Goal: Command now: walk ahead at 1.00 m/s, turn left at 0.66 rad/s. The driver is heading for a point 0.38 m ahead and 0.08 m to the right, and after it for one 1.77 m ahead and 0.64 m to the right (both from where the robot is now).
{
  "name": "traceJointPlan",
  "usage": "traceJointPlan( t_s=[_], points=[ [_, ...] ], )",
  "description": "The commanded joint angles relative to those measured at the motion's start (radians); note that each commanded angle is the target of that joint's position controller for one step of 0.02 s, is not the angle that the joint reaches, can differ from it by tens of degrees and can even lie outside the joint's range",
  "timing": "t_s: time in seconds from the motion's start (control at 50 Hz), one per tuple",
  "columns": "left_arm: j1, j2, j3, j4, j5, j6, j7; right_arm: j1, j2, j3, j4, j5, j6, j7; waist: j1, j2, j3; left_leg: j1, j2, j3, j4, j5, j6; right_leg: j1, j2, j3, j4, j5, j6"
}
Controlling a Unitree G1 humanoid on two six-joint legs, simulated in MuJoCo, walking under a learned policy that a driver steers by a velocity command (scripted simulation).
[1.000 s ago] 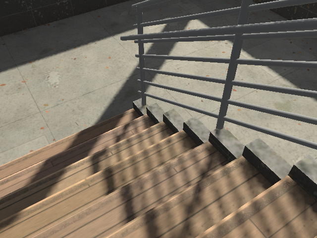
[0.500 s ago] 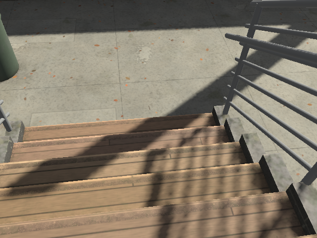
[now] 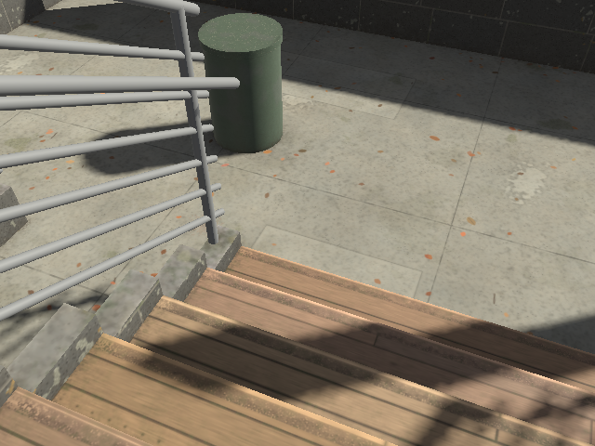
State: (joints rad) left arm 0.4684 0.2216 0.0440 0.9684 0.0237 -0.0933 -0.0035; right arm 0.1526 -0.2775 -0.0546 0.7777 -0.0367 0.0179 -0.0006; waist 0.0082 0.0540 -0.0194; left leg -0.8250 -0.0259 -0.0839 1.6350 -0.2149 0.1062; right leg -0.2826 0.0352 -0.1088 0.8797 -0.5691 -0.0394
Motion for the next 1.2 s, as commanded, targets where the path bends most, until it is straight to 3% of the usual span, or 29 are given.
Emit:
traceJointPlan(
  t_s=[0.02,0.04,0.12,0.22,0.28,0.32,0.34,0.36,0.4,0.48,0.54,0.62,0.68,0.7,0.72,0.74,0.76,0.82,0.88,0.9,0.92,1.0,1.04,1.06,1.08,1.1,1.12,1.16,1.2],
  points=[
    [0.0,0.162,0.017,-0.042,0.015,-0.037,0.012,0.031,0.02,0.007,-0.008,-0.019,-0.002,0.036,-0.06,-0.133,0.192,0.094,0.002,-0.087,-0.37,0.3,-0.035,-0.338,-0.309,0.409,-0.408,0.429,-0.047],
    [0.031,0.221,0.031,-0.028,0.012,-0.039,0.001,0.097,0.001,-0.004,0.032,-0.026,0.005,0.037,-0.072,-0.209,0.127,0.075,-0.008,-0.022,-0.269,0.317,-0.011,-0.228,-0.321,0.398,-0.362,0.551,-0.057],
    [0.154,0.068,-0.005,0.021,0.007,-0.038,0.021,-0.283,0.014,0.011,-0.043,-0.025,-0.064,0.045,0.05,-0.064,0.196,-0.133,0.004,-0.057,-0.745,0.69,0.054,0.073,-0.227,0.282,-0.253,0.305,-0.056],
    [0.193,0.076,-0.017,0.05,0.028,0.017,0.025,-0.35,0.021,0.03,-0.019,0.038,-0.051,0.053,0.134,-0.132,0.249,0.319,0.042,0.154,-1.07,0.535,0.008,0.056,-0.204,0.133,-0.228,0.49,-0.102],
    [0.242,0.114,-0.006,0.113,0.046,0.057,0.055,0.093,-0.068,-0.013,0.12,0.01,-0.05,-0.008,-0.035,-0.107,0.05,0.723,0.037,0.17,-1.235,0.461,0.014,0.174,-0.187,0.137,0.368,0.949,-0.125],
    [0.07,0.16,0.033,0.065,-0.005,0.052,0.056,0.35,-0.145,-0.044,0.195,-0.011,-0.053,0.003,-0.192,0.053,-0.031,1.187,0.204,0.01,-1.176,0.727,0.081,-0.312,0.015,0.112,1.067,-0.13,-0.098],
    [0.191,0.1,0.021,0.006,-0.049,0.025,0.059,0.367,-0.141,-0.019,0.178,-0.022,-0.073,0.011,-0.085,0.097,-0.146,1.391,0.357,-0.088,-0.851,1.213,0.063,-0.515,-0.024,0.27,1.003,-0.174,-0.116],
    [0.204,0.096,0.019,0.008,-0.061,0.024,0.062,0.385,-0.133,-0.034,0.189,-0.006,-0.071,0.018,-0.104,0.067,-0.199,1.453,0.447,-0.189,-0.92,0.967,0.115,-0.658,-0.063,0.252,0.909,-0.089,-0.12],
    [0.07,0.134,0.041,0.013,0.013,0.045,0.047,0.199,-0.037,-0.028,0.166,0.006,-0.107,0.004,-0.053,0.011,-0.075,1.035,0.378,-0.216,-1.136,0.139,0.146,-0.582,-0.158,0.238,0.625,0.18,-0.082],
    [-0.01,0.015,0.033,-0.018,0.043,0.119,0.005,0.156,-0.063,-0.025,0.175,0.007,-0.14,0.005,0.05,-0.018,0.134,0.46,0.359,-0.068,-1.142,0.279,0.115,-0.352,-0.172,0.168,0.327,0.399,-0.009],
    [-0.124,0.012,0.034,-0.051,0.014,0.083,-0.033,0.101,0.055,0.004,0.202,0.031,-0.187,-0.008,0.081,-0.016,0.129,0.277,0.185,0.2,-1.049,-0.11,-0.037,-0.169,-0.142,0.14,-0.116,1.079,-0.052],
    [-0.177,0.031,0.024,-0.061,-0.017,0.101,-0.051,0.128,-0.003,0.002,0.234,0.029,-0.163,-0.053,0.061,0.017,0.153,0.271,0.201,0.314,-0.832,0.03,-0.069,0.099,-0.03,-0.057,-0.157,1.155,-0.077],
    [0.252,0.152,0.07,0.045,0.012,0.124,-0.003,0.092,-0.137,-0.025,0.209,0.007,-0.126,-0.039,0.266,-0.055,-0.009,0.334,0.207,0.351,-0.116,0.757,-0.06,0.483,0.076,-0.143,-0.182,0.774,-0.195],
    [0.323,0.182,0.083,0.06,0.009,0.116,-0.009,0.02,-0.079,-0.027,0.209,0.006,-0.089,-0.061,0.353,-0.19,0.086,0.252,0.081,0.321,0.481,0.072,-0.065,0.438,-0.078,0.129,-0.528,0.76,-0.33],
    [0.255,0.251,0.072,0.062,-0.021,0.108,-0.012,-0.053,0.039,0.011,0.111,-0.006,-0.082,-0.062,0.242,-0.435,0.187,-0.154,-0.04,0.276,0.733,-0.601,-0.058,0.523,-0.122,0.17,-0.147,1.523,-0.29],
    [0.214,0.211,0.04,0.039,-0.045,0.09,-0.003,0.018,0.064,0.031,0.021,-0.015,-0.087,-0.053,0.098,-0.296,0.048,-0.327,0.027,0.135,0.511,-0.509,-0.064,0.659,-0.194,0.404,-0.133,1.699,-0.313],
    [0.207,0.215,0.047,0.017,-0.026,0.087,-0.003,0.052,-0.039,0.015,0.033,-0.029,-0.095,-0.038,0.1,0.0,-0.015,-0.34,0.094,0.034,0.247,-0.401,-0.046,0.64,-0.259,0.56,-0.259,1.087,-0.336],
    [-0.074,0.19,0.025,-0.086,0.003,0.047,0.024,-0.03,-0.035,0.016,0.008,-0.043,-0.087,-0.029,-0.048,0.0,0.104,-0.164,0.115,-0.035,-0.31,-0.128,-0.157,-0.023,-0.265,0.783,-0.4,0.42,-0.4],
    [-0.071,0.232,0.037,-0.093,0.007,0.024,0.023,0.035,-0.022,0.019,0.069,-0.042,-0.055,-0.013,-0.065,-0.084,0.061,0.227,0.076,0.075,-0.41,0.17,-0.151,-0.261,-0.169,0.643,-0.329,0.724,-0.356],
    [-0.035,0.153,0.028,-0.057,-0.022,0.006,0.026,-0.045,-0.092,-0.008,0.047,-0.007,-0.083,-0.011,-0.025,0.013,0.104,0.209,0.103,0.014,-0.685,0.549,-0.125,-0.235,-0.067,0.552,-0.196,0.525,-0.296],
    [-0.082,0.097,0.011,-0.069,-0.036,-0.003,0.027,-0.054,-0.04,0.01,0.03,-0.005,-0.1,-0.003,-0.027,0.032,0.085,0.441,0.058,0.062,-0.885,0.789,-0.116,-0.378,0.042,0.451,-0.122,0.271,-0.23],
    [-0.032,0.144,0.018,-0.083,-0.001,0.044,0.025,-0.111,0.035,0.031,-0.045,0.031,-0.086,0.006,0.077,-0.181,0.105,0.554,-0.025,0.038,-1.112,0.496,-0.11,-0.18,0.056,0.517,0.023,0.412,-0.199],
    [-0.188,0.158,0.025,-0.105,0.017,0.056,0.02,0.381,-0.035,-0.008,0.082,0.027,-0.097,-0.025,-0.206,-0.184,-0.07,0.984,0.027,0.025,-1.073,0.698,-0.081,-0.236,0.058,0.453,0.508,0.634,-0.174],
    [-0.219,0.187,0.038,-0.125,0.014,0.054,0.016,0.546,-0.098,-0.035,0.111,0.035,-0.091,-0.033,-0.318,-0.051,-0.094,1.126,0.05,0.018,-1.235,0.459,-0.09,-0.313,0.111,0.368,0.783,0.577,-0.15],
    [-0.252,0.065,0.022,-0.144,-0.005,0.049,0.027,0.572,-0.11,-0.039,0.148,0.009,-0.096,-0.013,-0.302,0.046,0.021,1.175,0.217,-0.097,-1.165,0.536,-0.039,-0.559,0.214,0.321,1.234,-0.112,-0.139],
    [-0.111,-0.049,-0.016,-0.233,-0.054,0.046,0.045,0.462,-0.087,-0.011,0.121,-0.021,-0.095,0.014,-0.087,0.191,-0.042,1.23,0.373,-0.17,-0.771,1.207,-0.132,-0.754,0.118,0.275,1.381,-0.195,-0.151],
    [0.008,-0.032,-0.015,-0.22,-0.054,0.048,0.058,0.413,-0.052,-0.009,0.102,-0.007,-0.09,0.018,-0.017,0.169,-0.167,1.249,0.434,-0.307,-0.862,1.03,-0.122,-0.806,0.027,0.238,1.295,-0.073,-0.139],
    [-0.23,0.082,0.014,-0.223,0.027,0.095,0.032,0.302,0.004,-0.005,0.088,0.026,-0.104,0.021,-0.044,-0.021,0.063,0.811,0.384,-0.378,-1.179,-0.003,-0.024,-0.831,-0.056,0.217,1.108,0.12,-0.123],
    [-0.326,0.063,0.01,-0.269,0.031,0.122,0.014,0.323,0.011,0.01,0.139,0.014,-0.154,0.015,-0.015,0.054,0.229,0.535,0.401,-0.324,-1.061,0.252,-0.051,-0.838,-0.121,0.298,0.848,0.321,-0.089]
  ],
)
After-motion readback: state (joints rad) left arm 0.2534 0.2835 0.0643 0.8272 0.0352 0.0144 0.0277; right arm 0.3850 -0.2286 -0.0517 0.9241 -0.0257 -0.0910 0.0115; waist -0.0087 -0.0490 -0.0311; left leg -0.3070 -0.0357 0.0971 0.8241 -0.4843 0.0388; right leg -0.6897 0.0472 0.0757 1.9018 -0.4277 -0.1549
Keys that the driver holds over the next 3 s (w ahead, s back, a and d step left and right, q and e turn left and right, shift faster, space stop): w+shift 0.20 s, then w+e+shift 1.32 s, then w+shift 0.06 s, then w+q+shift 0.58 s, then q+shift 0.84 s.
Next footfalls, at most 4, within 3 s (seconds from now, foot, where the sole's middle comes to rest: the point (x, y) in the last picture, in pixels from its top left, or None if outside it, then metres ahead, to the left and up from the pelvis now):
0.32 left None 0.38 0.11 -0.89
0.70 right None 0.65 -0.02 -1.06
1.08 left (299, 370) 1.03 0.04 -1.23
1.52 right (390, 350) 1.22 -0.31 -1.40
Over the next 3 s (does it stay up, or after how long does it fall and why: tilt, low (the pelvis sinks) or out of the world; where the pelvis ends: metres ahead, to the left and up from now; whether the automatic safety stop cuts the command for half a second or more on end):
stays up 1.87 -0.93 -0.97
